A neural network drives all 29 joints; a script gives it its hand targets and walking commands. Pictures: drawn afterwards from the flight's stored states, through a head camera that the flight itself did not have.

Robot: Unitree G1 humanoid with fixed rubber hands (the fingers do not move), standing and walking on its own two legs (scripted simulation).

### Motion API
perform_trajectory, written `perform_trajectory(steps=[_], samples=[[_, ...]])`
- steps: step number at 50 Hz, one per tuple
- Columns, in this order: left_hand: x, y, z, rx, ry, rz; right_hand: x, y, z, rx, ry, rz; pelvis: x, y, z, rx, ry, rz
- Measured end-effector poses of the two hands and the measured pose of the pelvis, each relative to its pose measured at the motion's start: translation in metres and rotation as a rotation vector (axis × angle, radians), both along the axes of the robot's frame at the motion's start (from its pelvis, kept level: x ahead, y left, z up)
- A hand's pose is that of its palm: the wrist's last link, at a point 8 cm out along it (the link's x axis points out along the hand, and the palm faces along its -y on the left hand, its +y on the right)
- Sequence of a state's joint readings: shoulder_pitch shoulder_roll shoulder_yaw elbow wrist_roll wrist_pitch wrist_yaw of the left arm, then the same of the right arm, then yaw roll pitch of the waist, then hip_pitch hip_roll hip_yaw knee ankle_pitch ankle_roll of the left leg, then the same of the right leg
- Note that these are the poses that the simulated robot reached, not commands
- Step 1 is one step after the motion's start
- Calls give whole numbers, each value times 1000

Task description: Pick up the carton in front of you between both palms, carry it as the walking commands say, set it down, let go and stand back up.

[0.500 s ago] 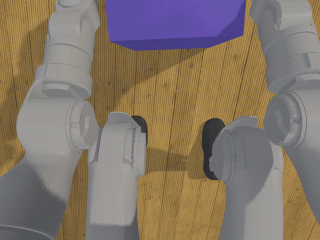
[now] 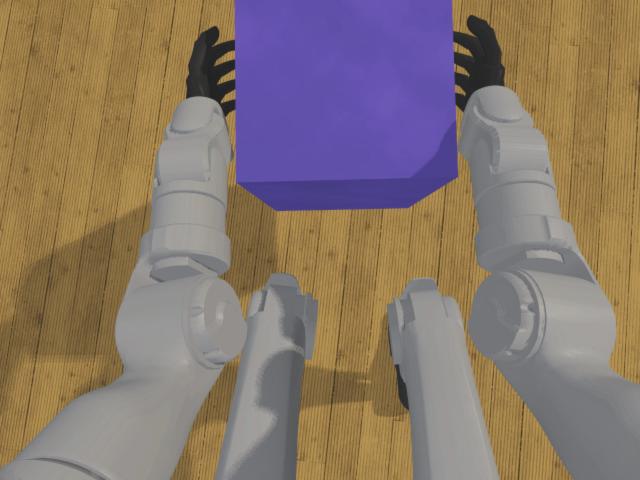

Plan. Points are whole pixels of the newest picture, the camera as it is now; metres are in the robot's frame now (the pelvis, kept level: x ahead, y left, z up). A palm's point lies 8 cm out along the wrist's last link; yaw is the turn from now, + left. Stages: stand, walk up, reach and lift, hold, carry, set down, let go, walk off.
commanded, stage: reach and lift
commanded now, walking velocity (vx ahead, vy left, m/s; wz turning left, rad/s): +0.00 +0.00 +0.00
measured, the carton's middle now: (341, 121) +0.52 +0.02 -0.14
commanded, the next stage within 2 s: none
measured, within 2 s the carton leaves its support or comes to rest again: neither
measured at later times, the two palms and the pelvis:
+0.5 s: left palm (148, 67) +0.48 +0.17 +0.08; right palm (566, 54) +0.49 -0.13 +0.07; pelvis +0.03 +0.00 +0.12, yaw +0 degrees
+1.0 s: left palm out of the picture +0.43 +0.16 +0.23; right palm out of the picture +0.44 -0.14 +0.23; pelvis +0.08 +0.00 +0.26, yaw +1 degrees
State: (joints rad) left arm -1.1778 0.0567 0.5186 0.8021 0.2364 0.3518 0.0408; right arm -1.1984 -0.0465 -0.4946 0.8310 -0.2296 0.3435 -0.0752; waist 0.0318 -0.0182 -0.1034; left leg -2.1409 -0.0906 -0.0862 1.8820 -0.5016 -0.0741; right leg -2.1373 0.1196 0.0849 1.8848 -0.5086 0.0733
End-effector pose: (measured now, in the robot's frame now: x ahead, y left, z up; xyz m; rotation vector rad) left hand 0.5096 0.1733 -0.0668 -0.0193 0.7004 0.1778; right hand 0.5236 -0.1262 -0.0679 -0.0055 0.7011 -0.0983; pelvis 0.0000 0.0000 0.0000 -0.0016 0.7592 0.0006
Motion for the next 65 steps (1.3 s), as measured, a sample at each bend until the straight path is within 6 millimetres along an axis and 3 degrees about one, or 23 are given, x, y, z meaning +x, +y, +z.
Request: perform_trajectory(steps=[10, 27, 52, 65], samples=[[-8, 1, 50, -7, -20, 5, -8, 0, 50, 5, -20, -4, 0, -1, 39, 0, 6, 6], [-36, -5, 156, -18, -14, 4, -39, -6, 156, 12, -14, -22, 35, 0, 129, -2, -95, 11], [-84, -12, 309, -19, -15, -6, -91, -13, 310, 13, -15, -33, 88, 1, 267, 3, -414, 14], [-106, -15, 384, -12, -41, -16, -114, -16, 386, 2, -41, -28, 110, 1, 315, 7, -650, 15]])
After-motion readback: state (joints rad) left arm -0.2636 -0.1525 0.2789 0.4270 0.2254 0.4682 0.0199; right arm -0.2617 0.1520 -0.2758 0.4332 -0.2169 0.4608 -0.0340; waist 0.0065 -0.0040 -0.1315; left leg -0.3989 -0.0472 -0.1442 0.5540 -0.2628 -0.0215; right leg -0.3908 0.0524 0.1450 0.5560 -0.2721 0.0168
